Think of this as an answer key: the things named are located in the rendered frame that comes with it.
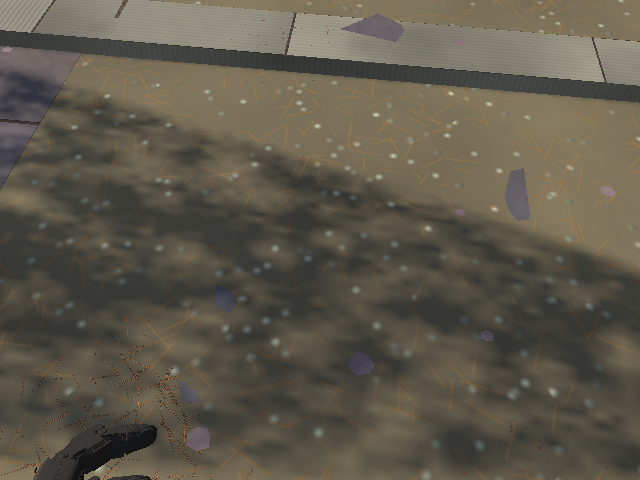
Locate robot left hand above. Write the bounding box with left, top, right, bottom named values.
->
left=33, top=424, right=157, bottom=480

